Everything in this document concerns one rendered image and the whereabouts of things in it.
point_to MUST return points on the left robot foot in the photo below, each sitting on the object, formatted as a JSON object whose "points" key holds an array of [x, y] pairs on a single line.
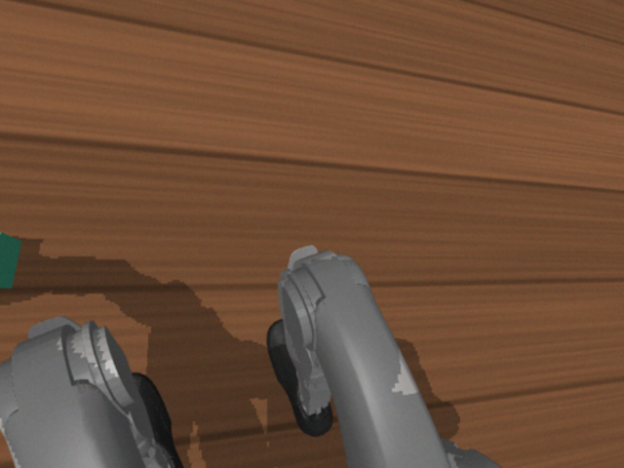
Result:
{"points": [[159, 418]]}

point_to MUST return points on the cube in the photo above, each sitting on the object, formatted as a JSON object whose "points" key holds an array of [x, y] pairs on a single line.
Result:
{"points": [[9, 254]]}

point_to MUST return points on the right robot foot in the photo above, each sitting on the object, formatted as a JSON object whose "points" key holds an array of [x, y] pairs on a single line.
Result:
{"points": [[314, 425]]}

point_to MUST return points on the right robot hand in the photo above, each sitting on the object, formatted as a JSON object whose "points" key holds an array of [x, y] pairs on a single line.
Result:
{"points": [[463, 458]]}

